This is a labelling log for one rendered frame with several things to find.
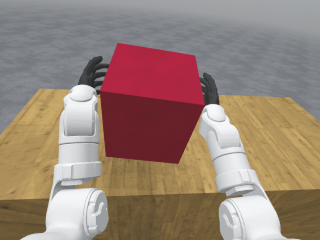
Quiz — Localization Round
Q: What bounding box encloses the robot left upper arm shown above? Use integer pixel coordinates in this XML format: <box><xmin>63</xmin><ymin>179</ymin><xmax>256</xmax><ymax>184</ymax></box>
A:
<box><xmin>20</xmin><ymin>188</ymin><xmax>109</xmax><ymax>240</ymax></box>

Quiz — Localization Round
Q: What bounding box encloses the carton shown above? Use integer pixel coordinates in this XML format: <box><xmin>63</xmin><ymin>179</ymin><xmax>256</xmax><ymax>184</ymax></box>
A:
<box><xmin>100</xmin><ymin>43</ymin><xmax>205</xmax><ymax>164</ymax></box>

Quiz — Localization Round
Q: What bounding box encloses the left robot forearm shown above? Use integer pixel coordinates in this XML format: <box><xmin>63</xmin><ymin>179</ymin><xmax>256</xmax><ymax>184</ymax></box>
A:
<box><xmin>45</xmin><ymin>84</ymin><xmax>101</xmax><ymax>228</ymax></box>

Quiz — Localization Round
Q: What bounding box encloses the robot right upper arm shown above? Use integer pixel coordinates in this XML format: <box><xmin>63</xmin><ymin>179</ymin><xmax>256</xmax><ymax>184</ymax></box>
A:
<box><xmin>218</xmin><ymin>195</ymin><xmax>300</xmax><ymax>240</ymax></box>

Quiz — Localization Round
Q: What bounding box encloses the robot right hand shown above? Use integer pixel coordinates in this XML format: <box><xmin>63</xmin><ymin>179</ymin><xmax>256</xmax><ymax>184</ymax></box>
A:
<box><xmin>199</xmin><ymin>72</ymin><xmax>220</xmax><ymax>106</ymax></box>

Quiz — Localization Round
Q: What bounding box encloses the robot left hand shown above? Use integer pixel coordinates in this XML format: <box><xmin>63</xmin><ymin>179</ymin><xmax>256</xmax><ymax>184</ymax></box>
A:
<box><xmin>77</xmin><ymin>56</ymin><xmax>109</xmax><ymax>95</ymax></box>

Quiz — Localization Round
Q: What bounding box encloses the pedestal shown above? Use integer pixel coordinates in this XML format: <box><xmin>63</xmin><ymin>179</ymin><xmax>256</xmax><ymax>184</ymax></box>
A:
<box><xmin>0</xmin><ymin>88</ymin><xmax>320</xmax><ymax>240</ymax></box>

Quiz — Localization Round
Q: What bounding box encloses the right robot forearm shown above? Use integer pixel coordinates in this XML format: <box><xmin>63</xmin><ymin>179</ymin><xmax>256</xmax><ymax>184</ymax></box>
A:
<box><xmin>198</xmin><ymin>104</ymin><xmax>281</xmax><ymax>230</ymax></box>

